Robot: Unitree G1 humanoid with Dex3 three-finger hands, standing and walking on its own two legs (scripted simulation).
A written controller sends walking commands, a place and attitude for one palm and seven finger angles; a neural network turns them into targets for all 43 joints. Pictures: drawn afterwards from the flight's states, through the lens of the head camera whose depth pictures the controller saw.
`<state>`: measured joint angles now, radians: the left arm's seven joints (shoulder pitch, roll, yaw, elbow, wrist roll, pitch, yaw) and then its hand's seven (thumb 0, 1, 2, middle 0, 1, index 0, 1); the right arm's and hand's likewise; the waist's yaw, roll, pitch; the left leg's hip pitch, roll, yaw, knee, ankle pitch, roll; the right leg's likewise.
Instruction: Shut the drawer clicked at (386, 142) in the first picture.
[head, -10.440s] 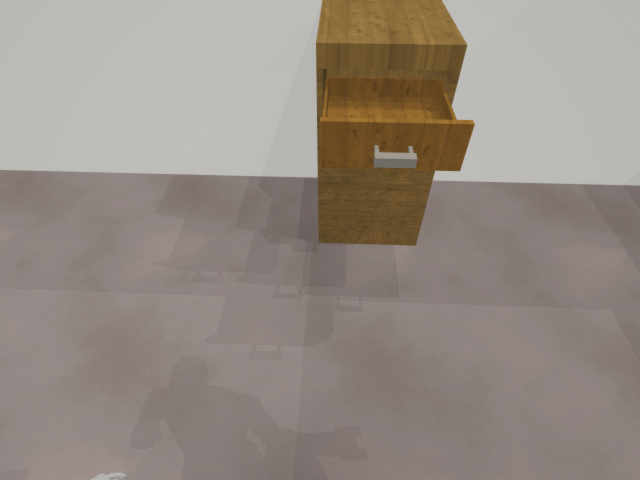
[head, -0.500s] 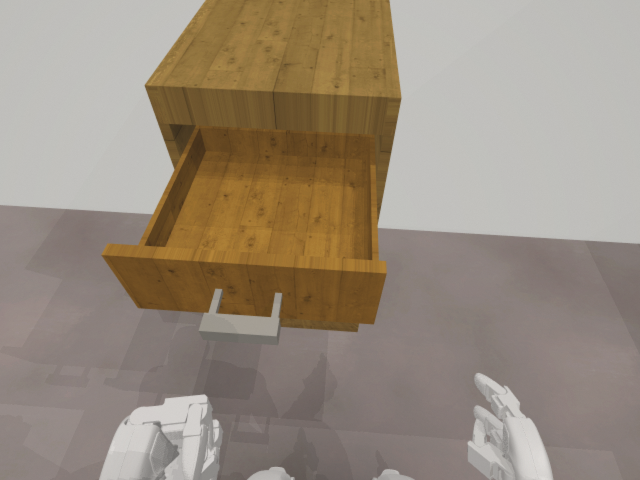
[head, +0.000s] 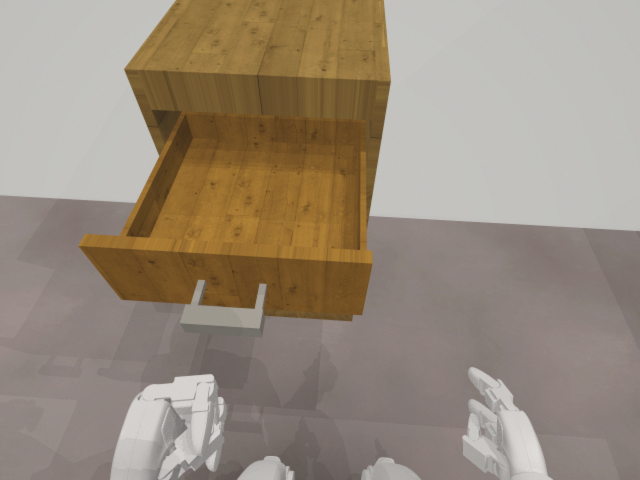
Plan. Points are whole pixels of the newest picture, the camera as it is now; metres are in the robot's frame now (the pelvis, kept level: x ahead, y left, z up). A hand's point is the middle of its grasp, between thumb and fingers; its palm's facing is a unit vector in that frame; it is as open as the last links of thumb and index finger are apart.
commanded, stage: bring the fist close to the handle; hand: left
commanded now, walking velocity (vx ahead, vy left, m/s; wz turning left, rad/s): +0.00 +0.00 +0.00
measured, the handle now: (227, 305) +0.34 +0.15 +0.00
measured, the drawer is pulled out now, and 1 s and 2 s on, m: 0.30 0.30 0.25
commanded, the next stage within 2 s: push the drawer shut in 1.10 s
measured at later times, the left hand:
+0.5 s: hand (231, 410) +0.20 +0.11 +0.02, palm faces -0.04 -1.00 -0.01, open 3.3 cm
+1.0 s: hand (236, 398) +0.22 +0.12 +0.00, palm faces -0.06 -1.00 +0.01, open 3.3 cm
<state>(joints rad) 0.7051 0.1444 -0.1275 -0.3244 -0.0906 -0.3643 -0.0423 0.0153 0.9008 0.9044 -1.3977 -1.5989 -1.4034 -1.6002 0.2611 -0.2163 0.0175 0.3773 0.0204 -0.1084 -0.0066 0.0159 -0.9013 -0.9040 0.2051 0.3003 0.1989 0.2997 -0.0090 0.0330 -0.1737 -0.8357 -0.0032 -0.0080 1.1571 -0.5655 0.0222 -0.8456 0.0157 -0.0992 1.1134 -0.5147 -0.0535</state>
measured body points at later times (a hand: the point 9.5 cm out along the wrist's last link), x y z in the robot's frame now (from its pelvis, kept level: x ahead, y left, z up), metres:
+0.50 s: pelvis +0.00 +0.00 -0.02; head +0.07 +0.00 +0.42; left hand +0.20 +0.17 +0.03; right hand +0.19 -0.23 -0.10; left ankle +0.00 +0.10 -0.65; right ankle +0.02 -0.09 -0.65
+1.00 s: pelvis -0.01 +0.02 -0.03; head +0.09 +0.03 +0.41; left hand +0.22 +0.17 +0.00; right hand +0.18 -0.21 -0.12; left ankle +0.00 +0.10 -0.65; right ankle +0.02 -0.09 -0.65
